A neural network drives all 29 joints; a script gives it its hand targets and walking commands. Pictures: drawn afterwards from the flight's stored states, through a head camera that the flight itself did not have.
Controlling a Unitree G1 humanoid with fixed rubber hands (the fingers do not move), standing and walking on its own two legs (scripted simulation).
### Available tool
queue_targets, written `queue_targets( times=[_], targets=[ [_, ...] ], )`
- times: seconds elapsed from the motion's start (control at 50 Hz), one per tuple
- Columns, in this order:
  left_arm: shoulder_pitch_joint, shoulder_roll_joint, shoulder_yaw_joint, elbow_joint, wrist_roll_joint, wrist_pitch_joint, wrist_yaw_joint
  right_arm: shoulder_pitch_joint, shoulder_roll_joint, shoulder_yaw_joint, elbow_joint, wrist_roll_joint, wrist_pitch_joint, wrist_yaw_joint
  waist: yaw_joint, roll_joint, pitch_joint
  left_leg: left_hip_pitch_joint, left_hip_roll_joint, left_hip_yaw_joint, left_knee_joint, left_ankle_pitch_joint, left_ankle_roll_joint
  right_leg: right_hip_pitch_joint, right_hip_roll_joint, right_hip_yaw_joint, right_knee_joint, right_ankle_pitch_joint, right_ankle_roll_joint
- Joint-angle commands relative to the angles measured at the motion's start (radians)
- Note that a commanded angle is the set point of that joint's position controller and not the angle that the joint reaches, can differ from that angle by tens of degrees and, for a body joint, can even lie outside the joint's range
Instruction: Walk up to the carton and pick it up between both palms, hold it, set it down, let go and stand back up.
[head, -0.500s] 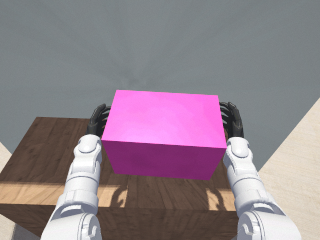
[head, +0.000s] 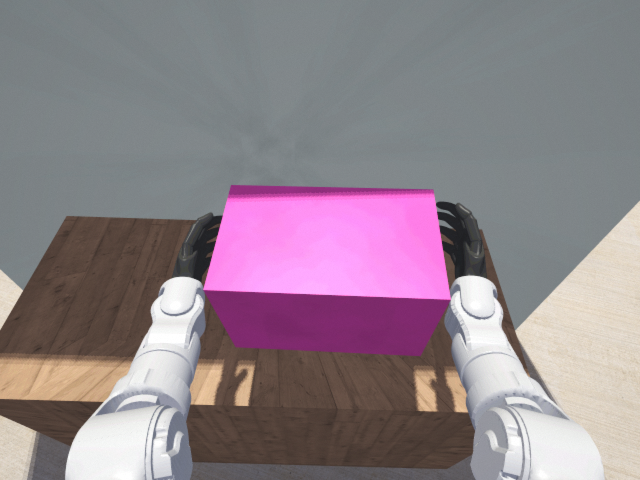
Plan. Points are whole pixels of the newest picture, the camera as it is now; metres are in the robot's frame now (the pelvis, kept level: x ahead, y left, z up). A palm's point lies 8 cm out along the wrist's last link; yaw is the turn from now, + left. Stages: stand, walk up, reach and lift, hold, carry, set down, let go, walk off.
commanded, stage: set down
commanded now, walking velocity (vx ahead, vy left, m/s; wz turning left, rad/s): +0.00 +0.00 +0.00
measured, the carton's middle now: (328, 273) +0.40 +0.00 +0.01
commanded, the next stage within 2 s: none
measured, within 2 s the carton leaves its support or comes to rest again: neither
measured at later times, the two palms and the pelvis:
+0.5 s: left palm (206, 283) +0.40 +0.17 -0.01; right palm (460, 281) +0.39 -0.19 +0.01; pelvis +0.00 +0.00 -0.01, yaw +0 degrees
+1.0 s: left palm (207, 301) +0.40 +0.18 -0.07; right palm (444, 299) +0.39 -0.18 -0.05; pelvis -0.01 +0.01 -0.03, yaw +0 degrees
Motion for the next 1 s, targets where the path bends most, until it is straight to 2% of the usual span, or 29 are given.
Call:
queue_targets(
  times=[0.0, 0.08, 0.24, 0.34, 0.4, 0.5, 0.52, 0.6, 0.66, 0.7, 0.8, 0.9, 0.98],
  targets=[
    [-0.711, -0.558, -0.299, -0.191, 0.027, -0.144, -0.076, -0.560, 0.590, 0.334, -0.087, -0.088, -0.079, 0.140, -0.005, 0.035, -0.613, 0.420, 0.022, -0.021, 0.089, 0.410, -0.056, 0.062, -0.030, -0.016, 0.036, 0.481, 0.037],
    [-0.727, -0.574, -0.322, -0.173, 0.016, -0.183, -0.061, -0.565, 0.587, 0.324, -0.069, -0.092, -0.101, 0.147, -0.004, 0.058, -0.660, 0.473, 0.031, -0.030, 0.116, 0.470, -0.073, -0.037, -0.015, -0.025, 0.016, 0.398, 0.017],
    [-0.745, -0.549, -0.306, -0.061, 0.010, -0.253, -0.073, -0.568, 0.600, 0.327, -0.008, -0.100, -0.134, 0.144, -0.015, 0.048, -0.685, 0.353, 0.022, -0.035, 0.131, 0.439, -0.062, -0.014, -0.035, -0.007, 0.056, 0.501, 0.030],
    [-0.761, -0.558, -0.314, -0.014, -0.001, -0.299, -0.077, -0.564, 0.622, 0.327, 0.023, -0.118, -0.166, 0.142, -0.031, 0.039, -0.749, 0.325, 0.022, -0.042, 0.158, 0.483, -0.062, -0.037, -0.037, -0.007, 0.083, 0.583, 0.038],
    [-0.766, -0.549, -0.305, 0.018, -0.001, -0.324, -0.081, -0.575, 0.622, 0.327, 0.037, -0.127, -0.189, 0.143, -0.025, 0.037, -0.771, 0.288, 0.022, -0.044, 0.169, 0.488, -0.061, -0.039, -0.038, -0.007, 0.102, 0.617, 0.042],
    [-0.777, -0.539, -0.307, 0.049, -0.007, -0.366, -0.072, -0.578, 0.608, 0.325, 0.084, -0.126, -0.220, 0.155, -0.015, 0.063, -0.816, 0.263, 0.025, -0.048, 0.190, 0.499, -0.068, -0.098, -0.032, -0.014, 0.115, 0.582, 0.033],
    [-0.775, -0.529, -0.299, 0.069, -0.006, -0.372, -0.073, -0.580, 0.606, 0.323, 0.098, -0.126, -0.221, 0.156, -0.015, 0.055, -0.813, 0.252, 0.024, -0.046, 0.193, 0.483, -0.062, -0.102, -0.033, -0.011, 0.115, 0.573, 0.032],
    [-0.804, -0.515, -0.292, 0.112, -0.011, -0.399, -0.081, -0.606, 0.607, 0.301, 0.114, -0.143, -0.239, 0.156, -0.024, 0.044, -0.831, 0.166, 0.016, -0.042, 0.194, 0.408, -0.053, -0.095, -0.039, -0.009, 0.139, 0.575, 0.042],
    [-0.823, -0.519, -0.304, 0.122, -0.018, -0.424, -0.075, -0.611, 0.600, 0.283, 0.143, -0.151, -0.257, 0.162, -0.033, 0.060, -0.873, 0.162, 0.021, -0.047, 0.219, 0.426, -0.063, -0.141, -0.030, -0.016, 0.153, 0.556, 0.034],
    [-0.834, -0.513, -0.307, 0.130, -0.024, -0.435, -0.073, -0.608, 0.597, 0.278, 0.166, -0.156, -0.261, 0.166, -0.037, 0.051, -0.892, 0.164, 0.022, -0.047, 0.235, 0.428, -0.061, -0.175, -0.025, -0.020, 0.161, 0.536, 0.035],
    [-0.844, -0.504, -0.304, 0.194, -0.026, -0.450, -0.077, -0.637, 0.572, 0.240, 0.211, -0.169, -0.277, 0.175, -0.044, 0.058, -0.903, 0.132, 0.021, -0.051, 0.266, 0.394, -0.060, -0.243, -0.020, -0.028, 0.179, 0.483, 0.028],
    [-0.859, -0.504, -0.326, 0.196, -0.035, -0.474, -0.066, -0.640, 0.549, 0.214, 0.249, -0.166, -0.298, 0.187, -0.044, 0.105, -0.956, 0.199, 0.031, -0.060, 0.307, 0.454, -0.082, -0.377, 0.000, -0.050, 0.181, 0.416, 0.014],
    [-0.857, -0.499, -0.332, 0.205, -0.044, -0.492, -0.065, -0.641, 0.543, 0.212, 0.288, -0.168, -0.312, 0.193, -0.049, 0.099, -0.978, 0.176, 0.030, -0.064, 0.353, 0.497, -0.082, -0.410, 0.007, -0.054, 0.211, 0.444, 0.017]
  ],
)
